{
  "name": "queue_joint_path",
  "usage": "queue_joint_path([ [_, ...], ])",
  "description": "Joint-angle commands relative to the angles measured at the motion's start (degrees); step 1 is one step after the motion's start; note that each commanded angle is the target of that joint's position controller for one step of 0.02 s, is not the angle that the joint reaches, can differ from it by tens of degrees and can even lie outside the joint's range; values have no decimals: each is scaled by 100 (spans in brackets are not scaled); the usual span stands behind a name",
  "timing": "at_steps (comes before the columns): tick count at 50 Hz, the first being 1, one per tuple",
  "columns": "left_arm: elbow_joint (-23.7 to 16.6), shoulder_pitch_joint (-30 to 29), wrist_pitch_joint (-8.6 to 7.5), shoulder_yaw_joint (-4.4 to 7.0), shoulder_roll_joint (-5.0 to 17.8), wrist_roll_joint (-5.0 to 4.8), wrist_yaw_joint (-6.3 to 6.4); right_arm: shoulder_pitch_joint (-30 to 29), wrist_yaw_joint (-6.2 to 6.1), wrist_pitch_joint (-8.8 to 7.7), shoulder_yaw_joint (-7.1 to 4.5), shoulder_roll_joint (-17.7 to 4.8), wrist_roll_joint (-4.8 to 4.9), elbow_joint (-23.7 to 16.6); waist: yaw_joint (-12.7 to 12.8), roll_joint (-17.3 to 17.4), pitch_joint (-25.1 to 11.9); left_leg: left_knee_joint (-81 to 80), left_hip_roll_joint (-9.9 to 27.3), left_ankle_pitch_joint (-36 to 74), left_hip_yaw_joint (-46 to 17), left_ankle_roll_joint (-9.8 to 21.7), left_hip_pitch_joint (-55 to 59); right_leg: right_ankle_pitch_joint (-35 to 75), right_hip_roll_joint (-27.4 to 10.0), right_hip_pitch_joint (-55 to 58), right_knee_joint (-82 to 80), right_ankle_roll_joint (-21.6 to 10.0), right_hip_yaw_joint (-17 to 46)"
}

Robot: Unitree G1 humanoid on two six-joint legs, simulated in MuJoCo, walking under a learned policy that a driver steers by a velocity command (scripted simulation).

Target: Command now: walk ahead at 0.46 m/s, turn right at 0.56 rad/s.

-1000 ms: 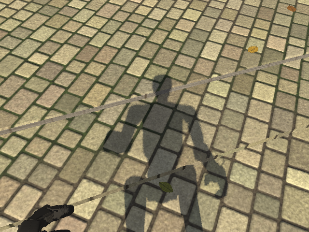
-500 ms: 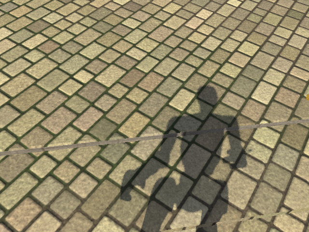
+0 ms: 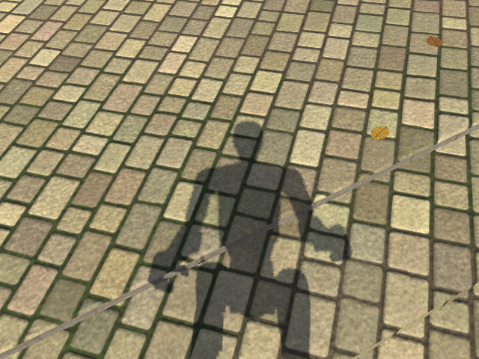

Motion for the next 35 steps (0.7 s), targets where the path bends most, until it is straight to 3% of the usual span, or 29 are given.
queue_joint_path([
  [1,-391,-190,-108,272,1027,-28,120,-462,-32,-44,-59,-365,-28,-438,-80,-467,-29,-897,-32,725,-25,-200,-648,1539,-1250,445,-1094,-1030,1317],
  [4,-247,108,-64,292,1066,-78,164,-1006,17,-28,53,-171,38,-570,136,-638,97,-1983,-222,1371,-34,-242,-429,1416,-1136,359,-997,-863,1229],
  [7,-133,382,5,305,1143,-132,174,-1605,104,-53,119,-141,107,-781,333,-697,246,-2745,-453,1187,162,-220,-41,975,-1226,247,-995,-828,1479],
  [10,-120,332,37,294,1119,-141,178,-1272,139,-141,-11,-469,128,-746,84,-955,38,-2939,-520,970,86,2,662,1365,-1422,480,-656,-675,1852],
  [11,-154,207,55,281,1106,-126,190,-913,116,-171,-81,-586,104,-673,-162,-1040,-132,-3121,-601,965,185,134,1273,2007,-1336,443,-334,-553,1816],
  [12,-221,220,67,242,959,-129,201,-453,74,-190,-181,-773,11,-555,-354,-964,-602,-3143,-578,982,162,346,2418,2974,-999,102,369,-316,1584],
  [13,-379,276,82,188,841,-207,228,316,36,-171,-298,-992,-90,-404,-644,-169,-1436,-2915,247,364,-1023,852,4411,3002,-586,-1366,1930,147,1097],
  [14,-531,154,55,92,753,-138,245,1381,-20,-74,-352,-983,-92,-265,-1144,989,-2595,-3559,1202,-1374,-2826,1356,5749,1040,-81,-2245,3842,411,773],
  [15,-576,234,21,84,673,-125,167,1254,-44,-33,-236,-791,-5,-194,-872,1412,-2338,-4134,1674,-1932,-3682,1421,5511,-1610,-158,-2811,4671,372,963],
  [16,-552,-4,9,113,850,-152,104,986,-93,22,-201,-650,61,-219,-775,793,-1523,-4241,1556,-2042,-3339,1292,4725,-1472,-390,-2984,5021,334,824],
  [17,-618,-287,-4,95,807,-111,68,738,-130,52,-181,-570,44,-164,-667,412,-819,-4353,1448,-1558,-2804,1265,3879,-1254,-580,-3026,4817,293,628],
  [18,-637,-472,8,114,774,-30,60,556,-135,33,-122,-384,6,-117,-532,284,-478,-4501,1273,-1040,-2357,1224,3165,-1178,-747,-2773,4514,257,554],
  [20,-534,-218,79,91,565,-87,20,162,-107,17,-73,-258,3,-112,-126,402,-103,-4723,1053,-624,-1758,1161,2094,-1192,-860,-2148,4046,223,479],
  [22,-448,-109,107,22,385,-39,-5,-71,-64,-24,-124,-430,119,-101,56,489,13,-4952,914,-165,-1107,1198,1464,-716,-849,-1544,3193,199,252],
  [24,-360,-114,87,-14,362,35,-37,-268,-21,-21,-189,-633,210,-86,146,541,-54,-4899,724,179,-527,1105,1085,5,-836,-752,2293,210,122],
  [27,-413,-459,107,22,538,-25,-72,-93,14,27,-215,-754,257,-3,25,397,-78,-4629,925,-10,-498,1049,1309,593,-875,-526,1569,271,127],
  [28,-466,-670,99,-7,494,-78,-70,98,13,74,-224,-813,288,58,-110,283,46,-4496,996,-367,-568,1103,1457,457,-858,-729,1260,253,61],
  [30,-374,-543,86,47,537,-96,-67,263,1,182,-209,-847,244,149,-29,39,58,-3989,995,-944,-542,1005,1341,496,-702,-234,838,181,-224],
  [32,-65,135,78,259,899,-94,-41,634,53,235,-60,-500,104,242,164,-706,-322,-2404,438,-979,-3,692,1039,301,-564,915,619,161,-356],
  [33,44,795,93,388,1261,-24,18,660,106,190,52,-219,29,178,430,-1606,-699,-343,29,-1096,556,275,48,-171,-1530,1944,132,-181,1050],
  [34,-17,1112,111,291,1230,15,-6,714,96,149,127,63,-108,222,327,-1604,-799,1390,-45,-2128,165,192,-878,525,-1956,2395,266,-253,1806],
  [35,135,1310,101,426,1627,-32,-74,627,96,71,85,-120,315,-34,346,-1888,-919,1951,-320,-1588,53,176,-2040,-1423,-2657,2457,-848,-977,3782],
])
